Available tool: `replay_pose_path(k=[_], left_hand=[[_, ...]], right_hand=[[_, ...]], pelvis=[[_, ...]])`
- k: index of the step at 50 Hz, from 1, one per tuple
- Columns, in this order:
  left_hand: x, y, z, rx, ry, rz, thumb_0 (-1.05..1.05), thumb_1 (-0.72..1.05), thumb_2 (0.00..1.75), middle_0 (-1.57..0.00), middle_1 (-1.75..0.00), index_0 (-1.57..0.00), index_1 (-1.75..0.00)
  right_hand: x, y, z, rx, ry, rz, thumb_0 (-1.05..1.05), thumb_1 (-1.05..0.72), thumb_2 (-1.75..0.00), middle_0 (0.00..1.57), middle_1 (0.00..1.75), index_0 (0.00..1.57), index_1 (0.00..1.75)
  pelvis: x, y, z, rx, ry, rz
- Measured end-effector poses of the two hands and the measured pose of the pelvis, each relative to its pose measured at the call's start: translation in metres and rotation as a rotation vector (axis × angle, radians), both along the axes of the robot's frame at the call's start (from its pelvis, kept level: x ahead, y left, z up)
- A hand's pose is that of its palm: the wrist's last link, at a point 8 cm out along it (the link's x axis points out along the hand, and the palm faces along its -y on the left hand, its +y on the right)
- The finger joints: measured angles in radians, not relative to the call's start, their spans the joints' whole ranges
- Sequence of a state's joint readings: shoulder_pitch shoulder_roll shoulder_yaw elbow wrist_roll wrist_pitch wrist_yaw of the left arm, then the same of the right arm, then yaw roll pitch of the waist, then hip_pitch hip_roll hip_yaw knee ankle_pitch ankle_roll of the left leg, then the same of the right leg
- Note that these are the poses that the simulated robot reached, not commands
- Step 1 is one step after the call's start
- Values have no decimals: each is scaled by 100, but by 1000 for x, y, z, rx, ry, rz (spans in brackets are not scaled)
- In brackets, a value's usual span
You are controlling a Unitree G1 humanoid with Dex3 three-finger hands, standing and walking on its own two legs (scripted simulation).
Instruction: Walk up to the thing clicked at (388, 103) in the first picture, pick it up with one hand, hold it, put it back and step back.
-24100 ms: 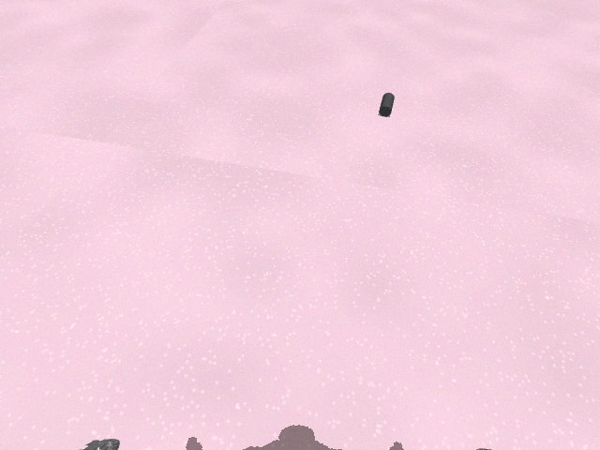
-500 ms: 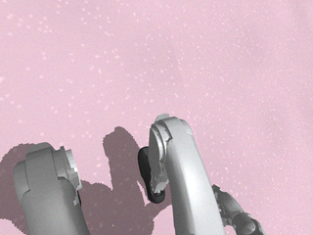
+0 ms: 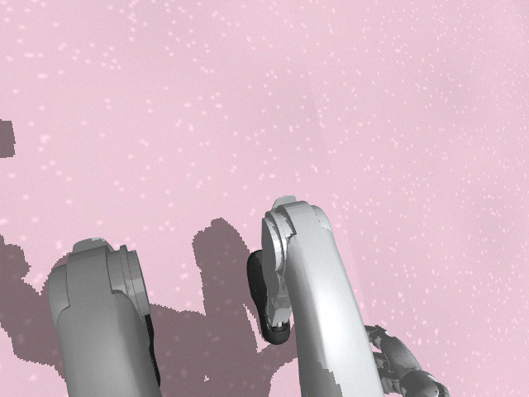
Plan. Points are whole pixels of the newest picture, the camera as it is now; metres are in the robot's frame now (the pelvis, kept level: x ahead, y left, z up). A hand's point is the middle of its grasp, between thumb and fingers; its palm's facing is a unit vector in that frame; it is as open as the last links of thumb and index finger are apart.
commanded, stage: lift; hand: left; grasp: from above
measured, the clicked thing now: out of the picture +0.51 +0.38 -0.17
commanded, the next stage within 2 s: hold in 1.62 s
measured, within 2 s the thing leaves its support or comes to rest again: neither
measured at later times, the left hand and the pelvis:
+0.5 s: hand out of the picture +0.43 +0.35 +0.00, palm faces -0.47 -0.07 -0.88, open 9.3 cm; pelvis +0.00 +0.00 +0.08, yaw +4 degrees
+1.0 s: hand out of the picture +0.34 +0.28 +0.21, palm faces -0.44 -0.11 -0.89, open 9.4 cm; pelvis +0.01 -0.03 +0.26, yaw +9 degrees
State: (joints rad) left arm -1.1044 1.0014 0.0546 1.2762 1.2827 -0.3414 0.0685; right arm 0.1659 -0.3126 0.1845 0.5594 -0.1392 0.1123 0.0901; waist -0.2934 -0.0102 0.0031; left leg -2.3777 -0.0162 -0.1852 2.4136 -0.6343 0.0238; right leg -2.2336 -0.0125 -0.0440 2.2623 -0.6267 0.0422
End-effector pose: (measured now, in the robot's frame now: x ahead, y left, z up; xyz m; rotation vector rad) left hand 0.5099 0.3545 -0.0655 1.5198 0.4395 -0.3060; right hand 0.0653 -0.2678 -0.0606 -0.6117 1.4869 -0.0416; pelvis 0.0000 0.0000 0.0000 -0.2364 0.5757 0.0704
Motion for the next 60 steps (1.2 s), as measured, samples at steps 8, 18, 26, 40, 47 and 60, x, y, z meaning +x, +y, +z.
replay_pose_path(k=[8, 18, 26, 40, 47, 60], left_hand=[[-10, -3, 18, -17, 60, 13, 0, 16, 23, -75, -46, -79, -40], [-43, -1, 74, -74, 41, -30, 0, 17, 22, -77, -43, -80, -37], [-73, -2, 132, -55, 6, -37, 0, 17, 25, -75, -44, -78, -39], [-127, -40, 249, -56, -28, 6, 0, 17, 28, -72, -46, -76, -41], [-155, -64, 314, -64, -28, 15, 0, 15, 31, -72, -46, -76, -41], [-175, -86, 387, -72, -8, 19, 0, 16, 31, -69, -51, -73, -46]], right_hand=[[-5, 4, 5, 27, 8, -55, 0, -93, -91, 20, 30, 20, 30], [16, -1, 27, 25, -46, -74, 0, -93, -91, 20, 30, 20, 30], [53, 5, 53, 76, -173, -65, 0, -92, -90, 20, 30, 20, 30], [82, 12, 134, 185, -324, -93, 0, -91, -90, 20, 30, 20, 30], [85, 4, 189, 202, -384, -116, 0, -91, -90, 20, 30, 20, 30], [92, -12, 272, 196, -472, -135, 1, -92, -90, 20, 30, 20, 30]], pelvis=[[0, 0, 17, 13, 23, 10], [0, -1, 48, 39, 36, 23], [-1, -1, 86, 67, 21, 35], [2, -13, 182, 130, -78, 51], [7, -22, 239, 168, -155, 58], [24, -29, 318, 208, -265, 67]])
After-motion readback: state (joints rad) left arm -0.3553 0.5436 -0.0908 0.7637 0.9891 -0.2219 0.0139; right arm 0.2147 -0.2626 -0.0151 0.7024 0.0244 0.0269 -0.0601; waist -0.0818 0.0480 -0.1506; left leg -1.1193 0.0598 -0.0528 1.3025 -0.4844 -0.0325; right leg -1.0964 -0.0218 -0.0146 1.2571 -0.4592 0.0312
